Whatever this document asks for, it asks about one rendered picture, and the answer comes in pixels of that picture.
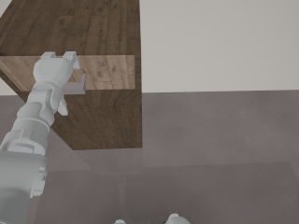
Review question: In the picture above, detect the handle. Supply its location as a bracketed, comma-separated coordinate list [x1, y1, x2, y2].
[62, 74, 87, 95]

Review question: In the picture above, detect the left robot hand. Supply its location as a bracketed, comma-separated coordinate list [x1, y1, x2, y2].
[33, 51, 80, 116]

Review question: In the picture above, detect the robot left forearm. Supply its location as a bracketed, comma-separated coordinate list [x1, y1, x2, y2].
[0, 80, 63, 157]

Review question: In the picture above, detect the robot right shin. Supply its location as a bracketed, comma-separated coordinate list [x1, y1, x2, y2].
[168, 213, 179, 219]

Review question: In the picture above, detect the cabinet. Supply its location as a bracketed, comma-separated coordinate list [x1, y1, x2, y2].
[0, 0, 143, 150]

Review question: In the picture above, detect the left robot upper arm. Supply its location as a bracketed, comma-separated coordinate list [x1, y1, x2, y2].
[0, 150, 48, 224]

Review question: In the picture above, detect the drawer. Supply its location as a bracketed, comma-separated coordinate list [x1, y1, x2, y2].
[0, 55, 135, 91]

